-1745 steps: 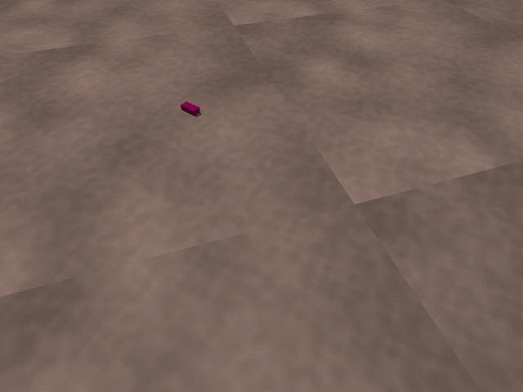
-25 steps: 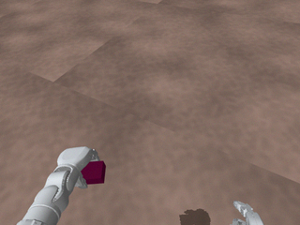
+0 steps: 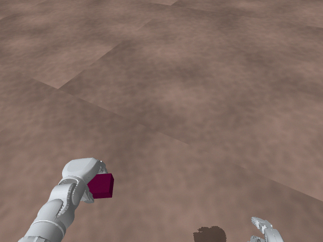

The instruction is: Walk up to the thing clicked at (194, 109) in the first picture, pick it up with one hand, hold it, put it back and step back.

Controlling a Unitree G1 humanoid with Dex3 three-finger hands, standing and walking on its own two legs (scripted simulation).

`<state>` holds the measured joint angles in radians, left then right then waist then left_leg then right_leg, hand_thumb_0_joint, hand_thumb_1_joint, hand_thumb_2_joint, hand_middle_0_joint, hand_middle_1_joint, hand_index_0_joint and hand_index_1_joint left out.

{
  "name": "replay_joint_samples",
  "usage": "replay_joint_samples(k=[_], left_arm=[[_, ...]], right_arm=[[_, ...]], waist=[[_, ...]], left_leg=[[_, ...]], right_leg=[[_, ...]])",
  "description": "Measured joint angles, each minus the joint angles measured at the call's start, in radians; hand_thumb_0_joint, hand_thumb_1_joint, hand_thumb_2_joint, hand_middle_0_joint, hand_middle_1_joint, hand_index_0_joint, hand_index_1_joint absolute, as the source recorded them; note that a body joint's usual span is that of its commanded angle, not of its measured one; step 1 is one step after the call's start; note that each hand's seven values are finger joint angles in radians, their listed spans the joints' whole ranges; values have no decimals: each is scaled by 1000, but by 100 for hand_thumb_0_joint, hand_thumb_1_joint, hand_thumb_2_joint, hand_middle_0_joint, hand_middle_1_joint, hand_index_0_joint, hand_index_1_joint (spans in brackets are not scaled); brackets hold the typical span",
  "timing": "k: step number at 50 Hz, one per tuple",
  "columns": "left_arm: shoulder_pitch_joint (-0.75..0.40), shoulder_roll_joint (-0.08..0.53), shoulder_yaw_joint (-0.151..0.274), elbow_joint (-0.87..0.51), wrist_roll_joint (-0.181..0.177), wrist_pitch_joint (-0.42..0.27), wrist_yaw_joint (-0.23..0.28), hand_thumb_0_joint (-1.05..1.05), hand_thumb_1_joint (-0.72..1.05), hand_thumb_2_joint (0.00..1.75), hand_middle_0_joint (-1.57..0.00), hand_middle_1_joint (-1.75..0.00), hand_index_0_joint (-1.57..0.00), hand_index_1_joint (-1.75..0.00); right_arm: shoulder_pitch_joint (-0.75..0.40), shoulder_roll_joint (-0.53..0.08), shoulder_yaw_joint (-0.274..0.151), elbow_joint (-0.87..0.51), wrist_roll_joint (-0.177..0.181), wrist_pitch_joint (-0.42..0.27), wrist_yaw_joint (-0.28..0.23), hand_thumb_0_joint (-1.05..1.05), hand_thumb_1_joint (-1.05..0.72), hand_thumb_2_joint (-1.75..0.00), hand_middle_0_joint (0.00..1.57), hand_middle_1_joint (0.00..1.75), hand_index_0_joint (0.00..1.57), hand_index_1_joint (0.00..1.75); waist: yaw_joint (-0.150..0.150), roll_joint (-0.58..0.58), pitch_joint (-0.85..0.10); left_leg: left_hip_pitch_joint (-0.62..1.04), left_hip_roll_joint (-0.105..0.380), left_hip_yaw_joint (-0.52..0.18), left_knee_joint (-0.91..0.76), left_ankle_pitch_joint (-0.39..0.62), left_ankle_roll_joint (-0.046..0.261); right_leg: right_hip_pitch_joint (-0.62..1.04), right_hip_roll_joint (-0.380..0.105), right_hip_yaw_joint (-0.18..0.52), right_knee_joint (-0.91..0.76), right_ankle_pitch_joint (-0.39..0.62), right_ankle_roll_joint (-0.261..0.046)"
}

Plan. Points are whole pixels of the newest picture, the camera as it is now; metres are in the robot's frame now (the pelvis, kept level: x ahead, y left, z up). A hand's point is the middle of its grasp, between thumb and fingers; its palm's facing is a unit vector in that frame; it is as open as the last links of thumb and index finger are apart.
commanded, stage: hold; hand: left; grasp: from above
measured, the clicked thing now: (90, 186) +0.30 +0.22 -0.07
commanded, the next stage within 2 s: crouch in 0.20 s
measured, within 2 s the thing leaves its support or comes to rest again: neither
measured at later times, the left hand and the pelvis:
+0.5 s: hand (86, 190) +0.28 +0.22 -0.06, palm faces -0.46 -0.05 -0.89, open 8.4 cm; pelvis +0.00 +0.00 +0.00, yaw +1 degrees
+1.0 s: hand (105, 205) +0.32 +0.24 -0.29, palm faces -0.41 +0.04 -0.91, open 8.4 cm; pelvis -0.07 +0.01 -0.18, yaw +1 degrees
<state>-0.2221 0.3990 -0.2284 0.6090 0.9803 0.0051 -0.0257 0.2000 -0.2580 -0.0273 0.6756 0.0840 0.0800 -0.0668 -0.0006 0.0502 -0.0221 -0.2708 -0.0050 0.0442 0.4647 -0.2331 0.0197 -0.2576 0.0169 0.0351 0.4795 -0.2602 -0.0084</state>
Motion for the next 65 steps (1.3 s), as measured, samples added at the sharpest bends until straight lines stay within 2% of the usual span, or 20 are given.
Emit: replay_joint_samples(k=[19, 23, 26, 30, 35, 41, 50, 55, 59, 65], left_arm=[[8, 0, 4, 5, 7, -10, 3, 1, 21, 25, -93, -24, -94, -23], [-5, -3, 6, 43, 15, -19, 25, 1, 22, 24, -92, -23, -94, -22], [-23, -8, 7, 97, 35, -38, 65, 1, 22, 24, -92, -22, -94, -21], [-75, -17, 11, 201, 77, -64, 144, 1, 22, 24, -92, -21, -94, -20], [-171, -23, 26, 344, 141, -81, 245, 1, 22, 24, -92, -21, -94, -20], [-288, -11, 67, 473, 181, -86, 327, 1, 22, 25, -92, -22, -94, -22], [-401, 26, 126, 555, 191, -88, 375, 1, 22, 25, -92, -24, -93, -24], [-450, 56, 157, 595, 187, -94, 376, 1, 22, 26, -91, -25, -92, -24], [-482, 79, 173, 628, 190, -116, 373, 1, 21, 26, -91, -25, -93, -24], [-509, 110, 201, 643, 218, -160, 397, 1, 21, 26, -92, -24, -93, -23]], right_arm=[[0, -2, 0, -12, -1, 14, 1, 1, -90, -90, 20, 30, 20, 30], [-4, 0, 4, -17, -4, 16, 3, 0, -89, -90, 20, 30, 20, 30], [-6, 2, 4, -18, -12, 15, 8, 0, -89, -90, 20, 30, 20, 30], [-7, -1, 1, -15, -30, 12, 23, 0, -88, -90, 20, 30, 20, 30], [11, -13, -18, -7, -54, -4, 44, 0, -88, -90, 20, 30, 21, 30], [37, -23, -38, 8, -75, -26, 53, 0, -89, -90, 20, 30, 21, 30], [63, -15, -40, 47, -103, -61, 40, 0, -89, -90, 20, 30, 20, 30], [56, 1, -24, 62, -117, -84, 46, 0, -89, -90, 20, 30, 20, 30], [42, 11, -10, 70, -126, -103, 59, 0, -89, -90, 21, 30, 21, 30], [12, 14, 5, 82, -147, -130, 85, 0, -89, -90, 21, 30, 21, 30]], waist=[[2, 0, 3], [-4, -6, 6], [-12, -15, 2], [-21, -29, -18], [-37, -37, -78], [-72, -35, -138], [-120, -7, -182], [-139, 4, -187], [-148, 5, -188], [-153, -4, -191]], left_leg=[[12, -4, -2, -7, 3, 4], [-3, -6, -5, 1, 5, 4], [-46, -7, -9, 35, -4, 4], [-180, -4, -16, 155, -44, 4], [-443, 4, -25, 397, -130, 4], [-770, 12, -34, 690, -220, 8], [-1180, 12, -37, 1029, -299, 21], [-1356, 12, -39, 1169, -322, 25], [-1476, 12, -45, 1266, -339, 26], [-1629, 10, -61, 1398, -367, 21]], right_leg=[[15, -4, -2, -10, 4, 4], [0, -6, -5, -1, 3, 4], [-41, -7, -10, 33, -7, 4], [-169, -4, -18, 145, -47, 3], [-422, 3, -31, 374, -128, 3], [-741, 9, -44, 658, -219, 9], [-1143, 6, -55, 997, -304, 12], [-1314, 3, -61, 1137, -332, 12], [-1430, 2, -69, 1234, -353, 11], [-1573, -1, -89, 1362, -388, 6]])
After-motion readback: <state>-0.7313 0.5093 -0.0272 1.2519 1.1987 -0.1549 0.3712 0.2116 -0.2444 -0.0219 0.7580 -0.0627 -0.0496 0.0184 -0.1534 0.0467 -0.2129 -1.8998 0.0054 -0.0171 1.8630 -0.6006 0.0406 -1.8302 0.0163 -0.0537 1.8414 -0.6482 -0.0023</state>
